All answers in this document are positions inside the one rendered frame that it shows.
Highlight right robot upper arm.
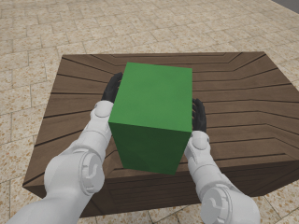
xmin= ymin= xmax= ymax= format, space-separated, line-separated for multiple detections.
xmin=200 ymin=186 xmax=261 ymax=224

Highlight pedestal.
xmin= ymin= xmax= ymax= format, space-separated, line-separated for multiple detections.
xmin=22 ymin=51 xmax=299 ymax=218

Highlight robot left forearm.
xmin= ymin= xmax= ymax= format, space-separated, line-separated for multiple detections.
xmin=44 ymin=100 xmax=114 ymax=189

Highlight carton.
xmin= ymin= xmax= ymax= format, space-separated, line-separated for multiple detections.
xmin=108 ymin=62 xmax=192 ymax=175

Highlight robot right forearm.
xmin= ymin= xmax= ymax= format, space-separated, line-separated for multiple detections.
xmin=184 ymin=131 xmax=245 ymax=202

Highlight left robot upper arm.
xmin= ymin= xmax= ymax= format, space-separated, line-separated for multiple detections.
xmin=5 ymin=151 xmax=105 ymax=224

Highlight left robot hand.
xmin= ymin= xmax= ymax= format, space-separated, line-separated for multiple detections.
xmin=101 ymin=72 xmax=123 ymax=104

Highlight right robot hand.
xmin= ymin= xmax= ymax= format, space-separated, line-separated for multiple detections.
xmin=192 ymin=98 xmax=206 ymax=133

